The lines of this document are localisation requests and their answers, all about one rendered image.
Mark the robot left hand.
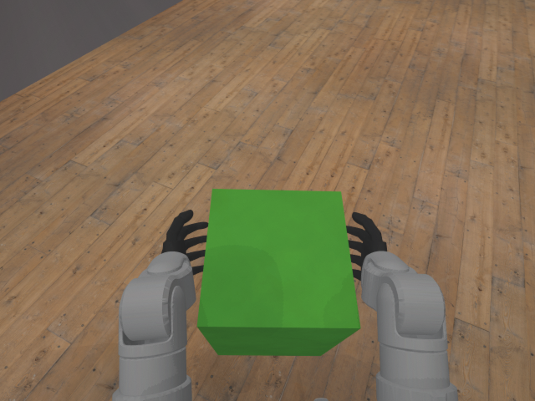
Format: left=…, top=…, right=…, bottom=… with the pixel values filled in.
left=161, top=210, right=208, bottom=275

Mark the left robot forearm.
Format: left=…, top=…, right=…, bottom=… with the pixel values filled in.
left=112, top=251, right=196, bottom=401

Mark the carton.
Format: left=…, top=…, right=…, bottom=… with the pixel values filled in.
left=197, top=189, right=360, bottom=356

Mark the right robot forearm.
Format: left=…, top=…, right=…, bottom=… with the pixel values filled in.
left=361, top=251, right=458, bottom=401

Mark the robot right hand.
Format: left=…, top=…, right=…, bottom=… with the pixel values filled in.
left=346, top=212, right=387, bottom=281

